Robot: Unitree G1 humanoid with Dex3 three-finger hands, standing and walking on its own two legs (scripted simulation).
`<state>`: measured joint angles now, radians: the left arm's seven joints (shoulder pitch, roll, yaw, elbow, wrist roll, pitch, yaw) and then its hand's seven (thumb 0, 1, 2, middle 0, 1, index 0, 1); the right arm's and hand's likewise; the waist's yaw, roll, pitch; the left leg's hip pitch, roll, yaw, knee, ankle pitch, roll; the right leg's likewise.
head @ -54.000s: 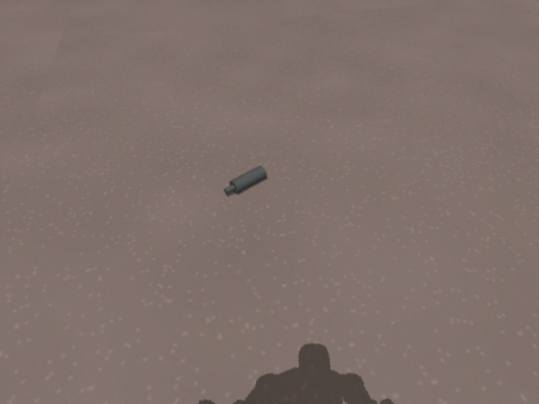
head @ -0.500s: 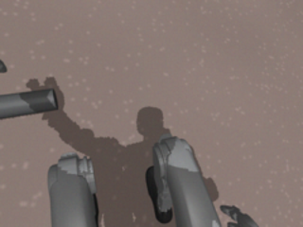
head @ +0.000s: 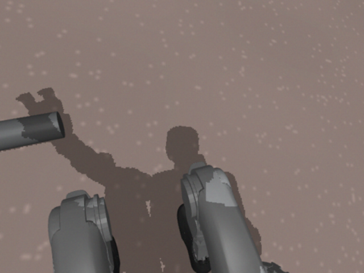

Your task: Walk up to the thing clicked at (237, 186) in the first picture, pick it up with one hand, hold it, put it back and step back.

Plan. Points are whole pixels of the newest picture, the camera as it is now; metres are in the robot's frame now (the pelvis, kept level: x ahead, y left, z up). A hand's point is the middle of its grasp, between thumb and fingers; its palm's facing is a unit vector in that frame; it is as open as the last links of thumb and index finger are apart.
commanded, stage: home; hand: left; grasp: from above
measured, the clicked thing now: (9, 134) +0.50 +0.34 -0.30
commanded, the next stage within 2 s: none
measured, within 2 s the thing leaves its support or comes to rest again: neither
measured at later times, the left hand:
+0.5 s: hand out of the picture +0.30 +0.27 +0.08, palm faces -0.15 -0.77 -0.61, open 7.6 cm
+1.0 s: hand out of the picture +0.23 +0.20 +0.29, palm faces +0.20 -0.96 -0.21, open 7.4 cm
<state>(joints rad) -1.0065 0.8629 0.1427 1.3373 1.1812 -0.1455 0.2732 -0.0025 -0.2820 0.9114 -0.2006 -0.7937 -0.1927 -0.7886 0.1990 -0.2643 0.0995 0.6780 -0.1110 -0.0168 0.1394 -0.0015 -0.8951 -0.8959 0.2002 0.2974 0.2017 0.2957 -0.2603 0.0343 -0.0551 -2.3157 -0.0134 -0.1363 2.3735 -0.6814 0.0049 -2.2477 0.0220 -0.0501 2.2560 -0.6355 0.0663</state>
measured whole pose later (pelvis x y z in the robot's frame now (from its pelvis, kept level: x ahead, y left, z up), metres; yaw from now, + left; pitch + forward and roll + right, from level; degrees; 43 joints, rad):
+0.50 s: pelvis +0.01 +0.00 +0.18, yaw +5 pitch +29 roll -6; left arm -0.17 0.46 0.07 0.41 0.36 0.14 0.00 0.00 0.85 0.89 -0.22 -0.31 -0.22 -0.31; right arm 0.09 -0.27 -0.01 0.56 0.03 -0.03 0.01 0.00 -0.91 -0.90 0.20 0.30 0.20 0.30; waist -0.07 0.03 -0.19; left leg -1.68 0.00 -0.10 1.80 -0.63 -0.01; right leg -1.63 0.00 -0.04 1.72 -0.59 0.04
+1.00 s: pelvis +0.06 -0.01 +0.35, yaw +8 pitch +14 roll -3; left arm 0.37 0.23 0.06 -0.01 -0.07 0.45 0.06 0.01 0.90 0.90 -0.21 -0.30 -0.21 -0.30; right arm 0.31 -0.22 0.05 0.53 0.04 -0.16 -0.16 0.01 -0.90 -0.90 0.20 0.30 0.20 0.30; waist -0.08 0.05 -0.18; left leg -0.88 0.03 -0.08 1.15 -0.51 -0.02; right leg -0.84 0.01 -0.05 1.07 -0.47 0.02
